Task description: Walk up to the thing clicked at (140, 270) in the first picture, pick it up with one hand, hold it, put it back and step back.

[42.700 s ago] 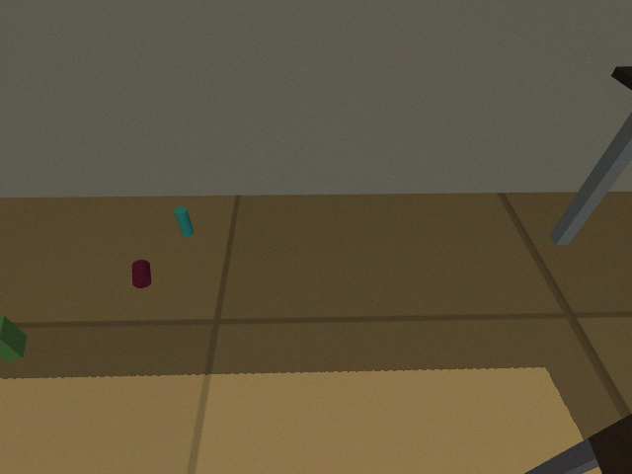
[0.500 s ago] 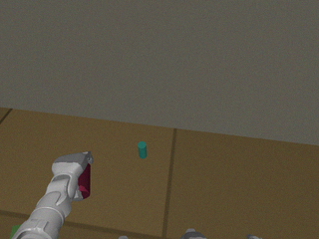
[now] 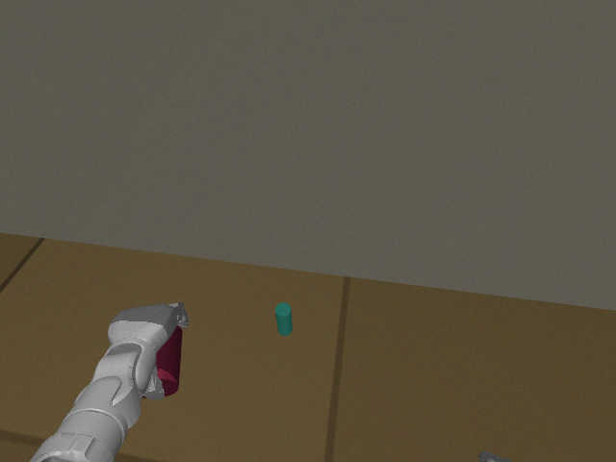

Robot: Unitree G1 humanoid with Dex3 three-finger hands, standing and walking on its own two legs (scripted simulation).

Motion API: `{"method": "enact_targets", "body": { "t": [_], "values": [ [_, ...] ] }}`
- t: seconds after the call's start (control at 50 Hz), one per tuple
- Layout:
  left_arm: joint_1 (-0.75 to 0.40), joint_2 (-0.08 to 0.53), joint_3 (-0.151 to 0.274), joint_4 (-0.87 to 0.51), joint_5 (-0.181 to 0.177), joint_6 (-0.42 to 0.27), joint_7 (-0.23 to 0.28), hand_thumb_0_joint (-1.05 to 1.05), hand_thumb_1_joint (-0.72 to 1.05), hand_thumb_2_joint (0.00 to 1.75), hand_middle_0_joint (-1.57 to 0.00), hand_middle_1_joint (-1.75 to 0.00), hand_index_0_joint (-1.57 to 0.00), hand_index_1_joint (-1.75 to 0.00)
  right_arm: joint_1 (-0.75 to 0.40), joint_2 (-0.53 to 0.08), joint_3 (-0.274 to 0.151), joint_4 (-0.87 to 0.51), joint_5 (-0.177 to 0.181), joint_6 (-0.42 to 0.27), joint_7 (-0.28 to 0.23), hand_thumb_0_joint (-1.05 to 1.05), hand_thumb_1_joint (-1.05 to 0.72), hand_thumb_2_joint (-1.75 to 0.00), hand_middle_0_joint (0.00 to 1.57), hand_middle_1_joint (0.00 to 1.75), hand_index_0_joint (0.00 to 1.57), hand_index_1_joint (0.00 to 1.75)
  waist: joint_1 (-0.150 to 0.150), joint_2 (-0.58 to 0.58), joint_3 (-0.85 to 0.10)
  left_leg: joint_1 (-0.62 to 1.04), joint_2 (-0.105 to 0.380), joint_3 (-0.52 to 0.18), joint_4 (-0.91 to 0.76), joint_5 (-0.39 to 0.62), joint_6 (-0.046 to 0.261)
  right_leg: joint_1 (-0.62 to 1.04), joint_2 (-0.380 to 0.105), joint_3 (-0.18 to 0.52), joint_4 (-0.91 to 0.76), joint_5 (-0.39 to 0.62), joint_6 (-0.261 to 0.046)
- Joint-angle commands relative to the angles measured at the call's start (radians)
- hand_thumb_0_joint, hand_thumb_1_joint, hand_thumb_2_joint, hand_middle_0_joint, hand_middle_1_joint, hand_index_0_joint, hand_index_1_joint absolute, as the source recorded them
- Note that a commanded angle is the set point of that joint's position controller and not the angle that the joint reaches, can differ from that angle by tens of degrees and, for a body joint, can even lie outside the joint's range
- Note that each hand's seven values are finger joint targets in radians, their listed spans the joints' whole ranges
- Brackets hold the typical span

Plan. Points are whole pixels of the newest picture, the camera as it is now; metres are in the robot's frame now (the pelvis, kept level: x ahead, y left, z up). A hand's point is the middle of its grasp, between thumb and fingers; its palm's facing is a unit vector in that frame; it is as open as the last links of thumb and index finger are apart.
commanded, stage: hold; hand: left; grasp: from above
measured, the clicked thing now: (157, 359) +0.32 +0.23 -0.09
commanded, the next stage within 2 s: crouch in 1.56 s
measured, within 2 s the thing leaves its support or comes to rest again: neither
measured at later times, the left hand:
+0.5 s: hand (153, 352) +0.31 +0.21 -0.04, palm faces -0.44 -0.05 -0.90, open 11.9 cm
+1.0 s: hand (149, 361) +0.29 +0.21 -0.02, palm faces -0.43 -0.05 -0.90, open 11.9 cm
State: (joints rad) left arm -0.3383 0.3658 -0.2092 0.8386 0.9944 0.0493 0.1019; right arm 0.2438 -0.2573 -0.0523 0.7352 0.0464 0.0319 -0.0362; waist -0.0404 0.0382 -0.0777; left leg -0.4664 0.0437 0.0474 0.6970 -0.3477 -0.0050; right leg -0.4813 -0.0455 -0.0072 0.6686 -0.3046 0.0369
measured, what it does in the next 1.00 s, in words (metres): stands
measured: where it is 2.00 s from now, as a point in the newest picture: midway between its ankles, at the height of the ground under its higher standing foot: outside the picture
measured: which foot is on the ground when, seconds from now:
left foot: down 0.00-1.00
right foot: down 0.00-1.00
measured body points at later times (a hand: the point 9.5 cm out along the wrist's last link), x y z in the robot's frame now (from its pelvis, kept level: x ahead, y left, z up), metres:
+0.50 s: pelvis +0.00 -0.01 +0.01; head +0.02 -0.03 +0.46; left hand +0.33 +0.21 +0.02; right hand +0.12 -0.27 -0.11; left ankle +0.00 +0.12 -0.72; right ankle +0.02 -0.15 -0.72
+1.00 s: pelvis +0.00 -0.01 +0.02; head +0.00 -0.03 +0.47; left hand +0.31 +0.21 +0.03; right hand +0.13 -0.27 -0.10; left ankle +0.00 +0.12 -0.72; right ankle +0.02 -0.15 -0.72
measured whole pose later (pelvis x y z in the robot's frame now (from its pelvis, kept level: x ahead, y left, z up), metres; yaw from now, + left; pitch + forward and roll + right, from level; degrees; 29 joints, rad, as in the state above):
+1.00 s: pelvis +0.00 -0.01 +0.02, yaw -1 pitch +1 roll +0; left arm -0.23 0.38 -0.22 0.63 1.00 0.04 -0.01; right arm 0.20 -0.26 -0.04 0.67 0.07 0.09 -0.04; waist 0.00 0.05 -0.02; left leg -0.27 0.04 0.06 0.51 -0.26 -0.01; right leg -0.31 -0.04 0.00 0.52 -0.23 0.03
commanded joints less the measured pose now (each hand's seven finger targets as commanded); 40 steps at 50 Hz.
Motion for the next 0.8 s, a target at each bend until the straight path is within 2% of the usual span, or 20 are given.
{"method": "enact_targets", "body": {
  "t": [0.0, 0.06, 0.14, 0.16, 0.2, 0.22, 0.28, 0.36, 0.42, 0.46, 0.48, 0.5, 0.54, 0.62, 0.64, 0.66, 0.74, 0.78],
  "values": [
    [-0.317, 0.218, 0.091, -0.195, 0.007, -0.001, 0.02, 0.0, 0.51, 0.95, -0.93, -0.71, -0.91, -0.73, -0.015, -0.142, -0.05, -0.113, -0.001, -0.033, -0.008, 0.0, -0.88, -0.89, 0.2, 0.3, 0.2, 0.3, 0.013, 0.0, -0.26, 0.167, -0.053, -0.017, -0.116, 0.309, 0.003, 0.148, 0.071, -0.01, -0.094, 0.243, -0.043],
    [-0.31, 0.198, 0.079, -0.204, 0.01, -0.005, 0.009, 0.0, 0.54, 0.92, -0.93, -0.71, -0.93, -0.72, -0.015, -0.137, -0.046, -0.125, 0.002, -0.028, -0.006, 0.0, -0.88, -0.89, 0.2, 0.3, 0.2, 0.3, 0.008, -0.027, -0.233, 0.166, -0.054, -0.014, -0.128, 0.297, 0.008, 0.155, 0.07, -0.006, -0.107, 0.242, -0.042],
    [-0.299, 0.207, 0.085, -0.231, 0.0, -0.005, 0.0, 0.0, 0.54, 0.94, -0.94, -0.72, -0.93, -0.73, -0.027, -0.145, -0.049, -0.137, 0.004, -0.023, -0.004, 0.0, -0.89, -0.89, 0.2, 0.3, 0.2, 0.3, 0.015, -0.017, -0.221, 0.189, -0.051, -0.013, -0.151, 0.289, 0.005, 0.161, 0.071, -0.011, -0.125, 0.225, -0.043],
    [-0.326, 0.217, 0.091, -0.268, 0.003, -0.007, 0.0, 0.0, 0.54, 0.95, -0.94, -0.71, -0.93, -0.73, -0.027, -0.144, -0.049, -0.139, 0.005, -0.022, -0.004, 0.0, -0.88, -0.89, 0.2, 0.3, 0.2, 0.3, 0.019, 0.008, -0.238, 0.202, -0.05, -0.012, -0.153, 0.3, 0.003, 0.161, 0.073, -0.009, -0.124, 0.233, -0.045],
    [-0.278, 0.193, 0.081, -0.224, 0.007, -0.003, -0.001, 0.0, 0.52, 0.96, -0.95, -0.68, -0.93, -0.71, -0.024, -0.144, -0.049, -0.139, 0.005, -0.02, -0.002, 0.0, -0.88, -0.89, 0.2, 0.3, 0.2, 0.3, 0.013, -0.026, -0.226, 0.216, -0.046, -0.014, -0.156, 0.323, 0.003, 0.17, 0.076, -0.014, -0.123, 0.251, -0.044],
    [-0.312, 0.201, 0.083, -0.279, 0.006, -0.005, -0.001, 0.0, 0.52, 0.94, -0.94, -0.68, -0.92, -0.7, -0.022, -0.142, -0.05, -0.138, 0.005, -0.019, -0.002, 0.0, -0.88, -0.89, 0.2, 0.3, 0.2, 0.3, 0.017, -0.008, -0.256, 0.222, -0.047, -0.013, -0.153, 0.348, 0.003, 0.184, 0.073, -0.01, -0.12, 0.277, -0.043],
    [-0.308, 0.208, 0.086, -0.271, 0.009, -0.002, -0.008, 0.0, 0.5, 0.96, -0.94, -0.68, -0.92, -0.7, -0.021, -0.146, -0.052, -0.139, 0.005, -0.013, -0.001, 0.0, -0.89, -0.89, 0.2, 0.3, 0.2, 0.3, 0.018, -0.019, -0.247, 0.234, -0.048, -0.007, -0.155, 0.382, 0.006, 0.202, 0.072, -0.011, -0.129, 0.314, -0.042],
    [-0.3, 0.203, 0.086, -0.269, 0.003, -0.002, -0.014, 0.0, 0.52, 0.95, -0.94, -0.68, -0.92, -0.7, -0.043, -0.14, -0.046, -0.151, 0.007, -0.008, 0.0, 0.0, -0.89, -0.89, 0.2, 0.3, 0.2, 0.3, 0.021, -0.025, -0.218, 0.226, -0.053, -0.003, -0.178, 0.327, 0.011, 0.204, 0.067, -0.007, -0.152, 0.272, -0.04],
    [-0.282, 0.216, 0.098, -0.278, 0.009, -0.001, -0.024, 0.0, 0.51, 0.96, -0.95, -0.66, -0.92, -0.69, -0.047, -0.14, -0.047, -0.156, 0.007, -0.002, 0.001, 0.0, -0.89, -0.9, 0.2, 0.3, 0.2, 0.3, 0.028, -0.021, -0.223, 0.237, -0.057, 0.002, -0.184, 0.332, 0.013, 0.219, 0.063, -0.005, -0.16, 0.28, -0.038],
    [-0.271, 0.202, 0.086, -0.276, 0.009, 0.0, -0.033, 0.0, 0.51, 0.94, -0.94, -0.67, -0.92, -0.69, -0.05, -0.138, -0.044, -0.158, 0.006, 0.001, 0.001, 0.0, -0.89, -0.9, 0.2, 0.3, 0.2, 0.3, 0.022, -0.032, -0.215, 0.245, -0.054, 0.002, -0.189, 0.338, 0.014, 0.223, 0.066, -0.006, -0.165, 0.281, -0.037],
    [-0.291, 0.201, 0.083, -0.32, 0.004, -0.002, -0.038, 0.0, 0.51, 0.92, -0.93, -0.66, -0.92, -0.68, -0.051, -0.135, -0.042, -0.164, 0.009, 0.002, 0.001, 0.0, -0.89, -0.89, 0.2, 0.3, 0.2, 0.3, 0.023, -0.019, -0.227, 0.252, -0.053, 0.003, -0.194, 0.336, 0.014, 0.223, 0.065, -0.004, -0.164, 0.281, -0.04],
    [-0.286, 0.213, 0.09, -0.303, 0.007, 0.0, -0.041, 0.0, 0.51, 0.92, -0.94, -0.66, -0.92, -0.68, -0.057, -0.136, -0.041, -0.162, 0.009, 0.004, -0.001, 0.0, -0.89, -0.9, 0.2, 0.3, 0.2, 0.3, 0.03, -0.018, -0.216, 0.247, -0.053, 0.001, -0.198, 0.334, 0.014, 0.219, 0.066, -0.005, -0.168, 0.279, -0.04],
    [-0.263, 0.217, 0.099, -0.303, 0.011, -0.002, -0.044, 0.0, 0.51, 0.89, -0.93, -0.66, -0.91, -0.68, -0.064, -0.134, -0.04, -0.171, 0.01, 0.006, -0.003, 0.0, -0.89, -0.9, 0.2, 0.3, 0.2, 0.3, 0.036, -0.034, -0.197, 0.244, -0.054, 0.002, -0.209, 0.307, 0.016, 0.22, 0.065, -0.003, -0.182, 0.251, -0.039],
    [-0.276, 0.205, 0.085, -0.333, 0.002, -0.003, -0.054, 0.0, 0.53, 0.88, -0.92, -0.68, -0.92, -0.69, -0.081, -0.131, -0.036, -0.181, 0.011, 0.007, -0.004, 0.0, -0.89, -0.89, 0.2, 0.3, 0.2, 0.3, 0.029, -0.034, -0.181, 0.254, -0.053, 0.005, -0.226, 0.264, 0.019, 0.217, 0.063, -0.002, -0.203, 0.211, -0.038],
    [-0.265, 0.223, 0.103, -0.332, 0.002, -0.005, -0.053, 0.0, 0.52, 0.89, -0.93, -0.67, -0.92, -0.68, -0.091, -0.133, -0.035, -0.183, 0.011, 0.007, -0.005, 0.0, -0.89, -0.89, 0.2, 0.3, 0.2, 0.3, 0.041, -0.038, -0.175, 0.252, -0.056, 0.004, -0.232, 0.251, 0.019, 0.224, 0.06, -0.003, -0.21, 0.196, -0.036],
    [-0.243, 0.217, 0.1, -0.327, 0.001, -0.003, -0.055, 0.0, 0.52, 0.89, -0.92, -0.68, -0.91, -0.69, -0.092, -0.131, -0.032, -0.184, 0.012, 0.008, -0.006, 0.0, -0.89, -0.9, 0.2, 0.3, 0.2, 0.3, 0.036, -0.046, -0.171, 0.25, -0.058, 0.007, -0.231, 0.246, 0.022, 0.224, 0.057, 0.001, -0.213, 0.193, -0.035],
    [-0.27, 0.226, 0.099, -0.373, 0.005, -0.008, -0.063, 0.0, 0.52, 0.9, -0.92, -0.68, -0.91, -0.69, -0.098, -0.129, -0.032, -0.187, 0.013, 0.011, -0.009, 0.0, -0.89, -0.9, 0.2, 0.3, 0.2, 0.3, 0.041, -0.025, -0.199, 0.275, -0.055, 0.007, -0.237, 0.277, 0.019, 0.234, 0.059, 0.001, -0.208, 0.22, -0.037],
    [-0.255, 0.22, 0.101, -0.374, 0.006, -0.009, -0.063, 0.0, 0.51, 0.91, -0.92, -0.69, -0.91, -0.7, -0.105, -0.131, -0.033, -0.19, 0.014, 0.01, -0.009, 0.0, -0.89, -0.9, 0.2, 0.3, 0.2, 0.3, 0.041, -0.025, -0.181, 0.278, -0.054, 0.006, -0.244, 0.268, 0.018, 0.236, 0.059, -0.002, -0.215, 0.208, -0.038]
  ]
}}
